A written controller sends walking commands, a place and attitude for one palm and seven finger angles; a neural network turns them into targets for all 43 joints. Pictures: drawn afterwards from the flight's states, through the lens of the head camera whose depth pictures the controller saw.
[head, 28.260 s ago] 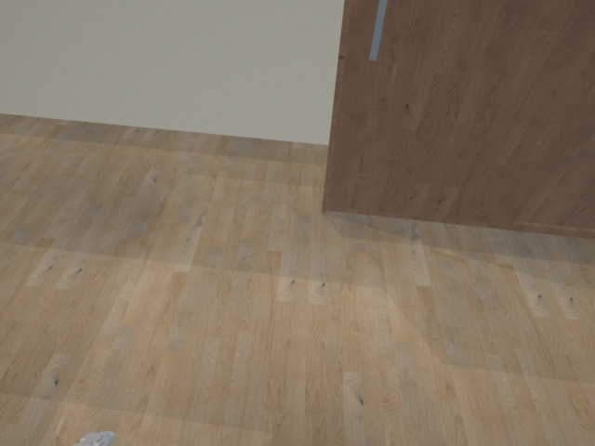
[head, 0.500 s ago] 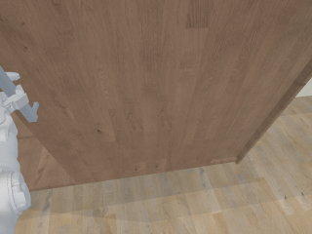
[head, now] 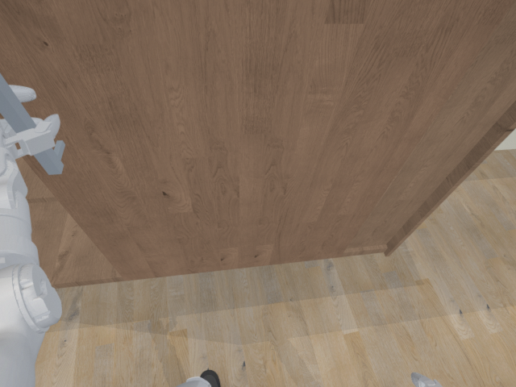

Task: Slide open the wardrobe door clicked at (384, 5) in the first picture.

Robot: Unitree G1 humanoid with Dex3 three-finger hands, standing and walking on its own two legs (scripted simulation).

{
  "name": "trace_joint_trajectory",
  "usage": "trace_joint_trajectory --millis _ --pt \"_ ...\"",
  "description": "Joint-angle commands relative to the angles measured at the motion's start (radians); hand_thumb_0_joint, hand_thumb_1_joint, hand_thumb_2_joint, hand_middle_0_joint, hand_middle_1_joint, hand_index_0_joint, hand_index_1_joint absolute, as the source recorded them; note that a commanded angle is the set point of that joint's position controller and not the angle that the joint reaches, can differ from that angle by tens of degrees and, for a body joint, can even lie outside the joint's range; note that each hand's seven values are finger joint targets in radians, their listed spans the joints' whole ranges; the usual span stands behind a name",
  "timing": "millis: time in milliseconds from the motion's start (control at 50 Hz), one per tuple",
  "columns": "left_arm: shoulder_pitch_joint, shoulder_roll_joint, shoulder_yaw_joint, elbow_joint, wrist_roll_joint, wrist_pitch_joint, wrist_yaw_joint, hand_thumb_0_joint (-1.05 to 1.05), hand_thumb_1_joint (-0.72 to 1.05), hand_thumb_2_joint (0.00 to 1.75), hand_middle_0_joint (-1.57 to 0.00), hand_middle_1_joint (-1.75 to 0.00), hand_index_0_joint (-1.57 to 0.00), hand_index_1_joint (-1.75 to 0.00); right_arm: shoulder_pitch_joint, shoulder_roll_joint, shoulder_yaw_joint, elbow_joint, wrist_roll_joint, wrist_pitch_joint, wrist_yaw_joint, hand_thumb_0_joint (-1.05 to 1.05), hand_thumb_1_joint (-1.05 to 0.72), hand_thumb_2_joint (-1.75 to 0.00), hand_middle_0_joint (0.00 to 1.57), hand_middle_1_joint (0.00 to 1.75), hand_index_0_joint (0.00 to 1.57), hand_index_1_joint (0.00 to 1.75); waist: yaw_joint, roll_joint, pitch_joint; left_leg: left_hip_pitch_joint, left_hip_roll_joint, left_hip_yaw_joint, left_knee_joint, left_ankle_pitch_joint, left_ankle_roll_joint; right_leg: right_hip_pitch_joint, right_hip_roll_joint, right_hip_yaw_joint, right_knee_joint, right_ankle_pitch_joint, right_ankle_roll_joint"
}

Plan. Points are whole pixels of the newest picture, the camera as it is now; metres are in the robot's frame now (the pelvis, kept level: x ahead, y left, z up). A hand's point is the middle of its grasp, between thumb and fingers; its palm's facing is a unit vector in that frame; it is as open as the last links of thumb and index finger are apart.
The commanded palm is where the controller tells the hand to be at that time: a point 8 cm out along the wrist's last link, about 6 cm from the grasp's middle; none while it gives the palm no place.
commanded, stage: loosen the grip on the handle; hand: left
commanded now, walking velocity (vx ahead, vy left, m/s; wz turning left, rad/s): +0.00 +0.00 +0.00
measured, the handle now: (23, 108) +0.50 +0.36 +0.13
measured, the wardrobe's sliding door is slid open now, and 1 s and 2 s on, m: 0.60 0.60 0.60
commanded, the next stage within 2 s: slip the hand off the handle in 0.38 s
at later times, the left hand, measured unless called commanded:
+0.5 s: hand (21, 132) +0.45 +0.34 +0.13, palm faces +0.47 -0.86 -0.20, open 14.5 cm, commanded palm +0.41 +0.37 +0.15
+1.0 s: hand out of the picture +0.43 +0.40 +0.14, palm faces +0.50 -0.84 -0.22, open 14.7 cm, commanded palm +0.40 +0.42 +0.15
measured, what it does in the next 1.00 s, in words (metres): stands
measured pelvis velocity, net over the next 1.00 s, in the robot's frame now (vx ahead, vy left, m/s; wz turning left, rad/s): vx -0.04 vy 0.02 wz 0.05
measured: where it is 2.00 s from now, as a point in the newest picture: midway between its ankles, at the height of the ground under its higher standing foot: outside the picture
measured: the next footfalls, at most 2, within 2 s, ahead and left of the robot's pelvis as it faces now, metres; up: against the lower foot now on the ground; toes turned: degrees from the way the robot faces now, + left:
none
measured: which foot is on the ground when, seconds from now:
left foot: down 0.00-1.00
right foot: down 0.00-1.00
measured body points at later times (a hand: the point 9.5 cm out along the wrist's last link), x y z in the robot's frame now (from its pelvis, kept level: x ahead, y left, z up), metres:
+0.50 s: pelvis -0.03 +0.02 -0.01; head +0.03 +0.05 +0.43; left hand +0.42 +0.38 +0.15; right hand -0.02 -0.25 -0.12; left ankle +0.09 +0.10 -0.73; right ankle -0.08 -0.09 -0.73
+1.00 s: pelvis -0.04 +0.02 -0.02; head +0.03 +0.07 +0.42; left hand +0.40 +0.44 +0.15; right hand -0.02 -0.26 -0.11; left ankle +0.09 +0.10 -0.73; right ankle -0.08 -0.09 -0.73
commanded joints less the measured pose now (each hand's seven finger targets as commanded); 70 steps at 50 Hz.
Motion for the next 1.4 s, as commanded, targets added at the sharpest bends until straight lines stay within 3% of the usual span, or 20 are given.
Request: trace_joint_trajectory --millis 0,20,40,80,120,180,220,300,360,440,460,540,780,960,1040,1080,1120,1200,1320,1380 --pt "-0.402 0.329 -0.002 -0.273 -0.019 -0.063 0.026 0.00 -0.43 0.26 -0.44 -1.38 -0.44 -1.38 0.082 -0.174 -0.073 -0.065 0.022 0.024 -0.012 0.00 -0.90 -0.90 0.20 0.30 0.20 0.30 0.042 0.178 -0.474 0.499 -0.012 -0.085 0.094 0.297 0.022 -0.149 -0.009 0.009 -0.037 0.486 0.027" --pt "-0.421 0.327 -0.016 -0.262 -0.023 -0.051 0.029 0.00 -0.55 0.20 -0.42 -1.37 -0.42 -1.37 0.084 -0.171 -0.069 -0.070 0.023 0.033 -0.020 0.00 -0.90 -0.90 0.20 0.30 0.20 0.30 0.041 0.185 -0.466 0.490 -0.010 -0.093 0.092 0.262 0.025 -0.148 -0.013 0.008 -0.050 0.444 0.022" --pt "-0.422 0.396 0.018 -0.253 -0.009 -0.031 0.036 0.00 -0.55 0.20 -0.41 -1.35 -0.41 -1.35 0.087 -0.184 -0.071 -0.065 0.030 0.038 -0.024 0.00 -0.90 -0.90 0.20 0.30 0.20 0.30 0.051 0.236 -0.473 0.487 -0.014 -0.098 0.081 0.210 0.022 -0.165 -0.009 0.016 -0.059 0.385 0.021" --pt "-0.436 0.335 -0.053 -0.198 -0.003 -0.003 0.041 0.00 -0.55 0.20 -0.38 -1.32 -0.38 -1.32 0.079 -0.169 -0.059 -0.067 0.036 0.046 -0.031 0.00 -0.90 -0.90 0.20 0.30 0.20 0.30 0.028 0.217 -0.393 0.459 -0.008 -0.113 0.067 0.135 0.023 -0.218 -0.006 0.008 -0.070 0.291 0.019" --pt "-0.417 0.397 -0.005 -0.167 -0.008 -0.001 0.053 0.00 -0.55 0.20 -0.36 -1.28 -0.36 -1.28 0.096 -0.181 -0.058 -0.066 0.034 0.053 -0.042 0.00 -0.90 -0.90 0.20 0.30 0.20 0.30 0.035 0.172 -0.389 0.437 0.000 -0.126 0.061 0.094 0.026 -0.209 -0.011 0.008 -0.083 0.246 0.017" --pt "-0.569 0.337 -0.089 -0.164 0.002 -0.010 0.072 0.00 -0.55 0.20 -0.32 -1.23 -0.32 -1.23 0.096 -0.175 -0.045 -0.055 0.035 0.054 -0.046 0.00 -0.90 -0.90 0.20 0.30 0.20 0.30 -0.019 0.180 -0.330 0.433 0.005 -0.154 0.047 0.004 0.025 -0.295 -0.002 0.000 -0.077 0.165 0.022" --pt "-0.566 0.376 -0.045 -0.130 0.006 -0.031 0.094 0.00 -0.55 0.20 -0.29 -1.20 -0.29 -1.20 0.126 -0.185 -0.055 -0.042 0.027 0.049 -0.050 0.00 -0.90 -0.90 0.20 0.30 0.20 0.30 -0.013 0.151 -0.370 0.450 0.012 -0.173 0.052 -0.006 0.024 -0.294 -0.003 0.000 -0.074 0.152 0.018" --pt "-0.569 0.302 -0.107 -0.061 0.005 -0.039 0.091 0.00 -0.55 0.20 -0.25 -1.15 -0.25 -1.15 0.143 -0.180 -0.044 -0.031 0.029 0.039 -0.042 0.00 -0.90 -0.90 0.20 0.30 0.20 0.30 -0.032 0.141 -0.331 0.432 0.011 -0.188 0.048 -0.053 0.020 -0.343 0.006 -0.003 -0.058 0.125 0.022" --pt "-0.596 0.323 -0.090 -0.081 -0.003 -0.059 0.084 0.00 -0.55 0.20 -0.25 -1.15 -0.25 -1.15 0.166 -0.181 -0.048 -0.023 0.029 0.033 -0.043 0.00 -0.90 -0.90 0.20 0.30 0.20 0.30 -0.032 0.147 -0.387 0.467 0.015 -0.199 0.058 -0.032 0.019 -0.343 0.010 0.000 -0.050 0.136 0.021" --pt "-0.634 0.277 -0.125 -0.080 -0.013 -0.067 0.087 0.00 -0.55 0.20 -0.25 -1.15 -0.25 -1.15 0.175 -0.173 -0.037 -0.013 0.032 0.023 -0.040 0.00 -0.90 -0.90 0.20 0.30 0.20 0.30 -0.043 0.167 -0.348 0.467 0.019 -0.228 0.053 -0.103 0.014 -0.387 0.013 -0.003 -0.038 0.105 0.023" --pt "-0.633 0.445 -0.003 -0.116 0.000 -0.073 0.094 0.00 -0.55 0.20 -0.25 -1.15 -0.25 -1.15 0.182 -0.192 -0.041 -0.017 0.032 0.022 -0.044 0.00 -0.90 -0.90 0.20 0.30 0.20 0.30 -0.004 0.179 -0.421 0.479 0.020 -0.232 0.051 -0.089 0.012 -0.352 0.011 -0.001 -0.031 0.103 0.018" --pt "-0.652 0.399 -0.076 -0.036 0.025 -0.056 0.084 0.00 -0.55 0.20 -0.25 -1.15 -0.25 -1.15 0.186 -0.176 -0.023 -0.019 0.035 0.020 -0.051 0.00 -0.90 -0.90 0.20 0.30 0.20 0.30 -0.041 0.176 -0.329 0.435 0.020 -0.236 0.050 -0.143 0.014 -0.389 0.012 -0.002 -0.034 0.079 0.022" --pt "-0.674 0.373 -0.124 -0.019 0.003 -0.060 0.021 0.00 -0.55 0.20 -0.25 -1.15 -0.25 -1.15 0.219 -0.183 -0.023 -0.027 0.042 -0.003 -0.054 0.00 -0.90 -0.90 0.20 0.30 0.20 0.30 -0.050 0.212 -0.342 0.450 0.020 -0.283 0.051 -0.223 0.006 -0.453 0.012 -0.008 -0.007 0.050 0.019" --pt "-0.728 0.493 -0.093 0.013 0.027 -0.087 -0.007 0.00 -0.55 0.20 -0.25 -1.15 -0.25 -1.15 0.254 -0.197 -0.013 -0.025 0.039 -0.004 -0.061 0.00 -0.90 -0.90 0.20 0.30 0.20 0.30 -0.066 0.234 -0.361 0.417 0.020 -0.298 0.066 -0.246 0.010 -0.477 0.013 -0.004 0.003 0.031 0.017" --pt "-0.688 0.558 -0.051 0.052 0.020 -0.086 -0.032 0.00 -0.55 0.20 -0.25 -1.15 -0.25 -1.15 0.268 -0.204 -0.011 -0.026 0.039 0.003 -0.066 0.00 -0.90 -0.90 0.20 0.30 0.20 0.30 -0.056 0.233 -0.378 0.395 0.022 -0.293 0.082 -0.226 0.014 -0.468 0.016 0.000 0.002 0.035 0.018" --pt "-0.662 0.477 -0.105 0.053 0.016 -0.078 -0.051 0.00 -0.55 0.20 -0.25 -1.15 -0.25 -1.15 0.268 -0.191 -0.012 -0.036 0.040 0.000 -0.062 0.00 -0.90 -0.90 0.20 0.30 0.20 0.30 -0.053 0.253 -0.355 0.400 0.022 -0.295 0.074 -0.241 0.008 -0.481 0.018 -0.009 0.007 0.031 0.018" --pt "-0.593 0.487 -0.071 -0.009 -0.005 -0.087 -0.060 0.00 -0.55 0.20 -0.25 -1.15 -0.25 -1.15 0.276 -0.190 -0.019 -0.053 0.044 -0.002 -0.064 0.00 -0.90 -0.90 0.20 0.30 0.20 0.30 -0.026 0.244 -0.428 0.441 0.020 -0.297 0.081 -0.182 0.012 -0.447 0.021 -0.013 0.010 0.059 0.013" --pt "-0.491 0.423 -0.064 -0.115 -0.047 -0.077 -0.066 0.00 -0.55 0.20 -0.25 -1.15 -0.25 -1.15 0.248 -0.183 -0.026 -0.066 0.055 0.000 -0.058 0.00 -0.90 -0.90 0.20 0.30 0.20 0.30 -0.004 0.256 -0.417 0.479 0.026 -0.306 0.067 -0.165 0.004 -0.442 0.030 -0.022 0.009 0.067 0.014" --pt "-0.383 0.489 0.018 -0.302 -0.066 -0.056 -0.035 0.00 -0.55 0.20 -0.25 -1.15 -0.25 -1.15 0.193 -0.179 -0.020 -0.103 0.065 -0.008 -0.068 0.00 -0.90 -0.90 0.20 0.30 0.20 0.30 0.033 0.239 -0.405 0.461 0.019 -0.294 0.045 -0.166 0.012 -0.363 0.026 -0.019 -0.006 0.075 0.013" --pt "-0.316 0.447 0.015 -0.311 -0.084 -0.042 -0.028 0.00 -0.55 0.20 -0.25 -1.15 -0.25 -1.15 0.160 -0.174 -0.015 -0.101 0.067 -0.012 -0.072 0.00 -0.90 -0.90 0.20 0.30 0.20 0.30 0.032 0.222 -0.346 0.444 0.021 -0.290 0.028 -0.207 0.009 -0.359 0.027 -0.018 -0.020 0.056 0.016"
